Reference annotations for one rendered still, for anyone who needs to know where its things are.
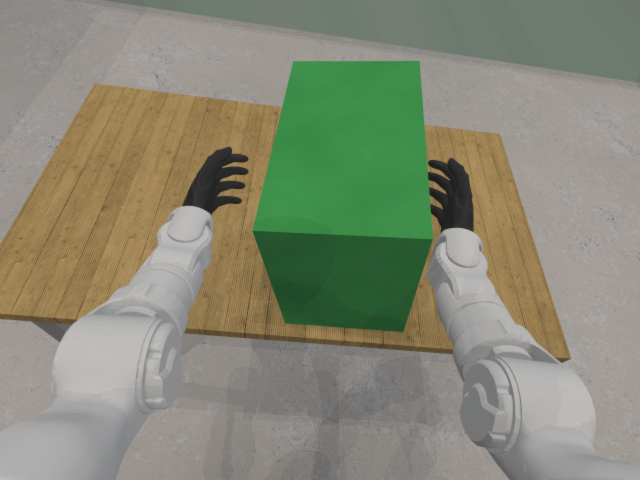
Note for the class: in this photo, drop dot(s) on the left robot forearm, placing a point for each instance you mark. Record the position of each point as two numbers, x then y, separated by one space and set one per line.
167 283

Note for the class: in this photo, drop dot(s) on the right robot forearm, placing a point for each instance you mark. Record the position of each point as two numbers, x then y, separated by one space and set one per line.
474 317

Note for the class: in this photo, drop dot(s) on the robot left upper arm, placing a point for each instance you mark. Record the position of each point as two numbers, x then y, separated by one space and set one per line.
111 373

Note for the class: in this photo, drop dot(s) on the table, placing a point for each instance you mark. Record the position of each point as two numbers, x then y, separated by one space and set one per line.
128 160

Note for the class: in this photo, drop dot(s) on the robot right upper arm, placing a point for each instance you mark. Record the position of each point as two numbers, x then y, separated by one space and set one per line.
536 420

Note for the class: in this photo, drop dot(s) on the robot right hand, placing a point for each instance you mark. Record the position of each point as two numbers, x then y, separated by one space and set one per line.
457 205

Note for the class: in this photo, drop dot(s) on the carton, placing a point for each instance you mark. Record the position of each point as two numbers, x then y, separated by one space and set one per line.
344 223

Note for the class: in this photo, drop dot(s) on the robot left hand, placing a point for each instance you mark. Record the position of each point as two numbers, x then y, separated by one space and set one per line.
206 187

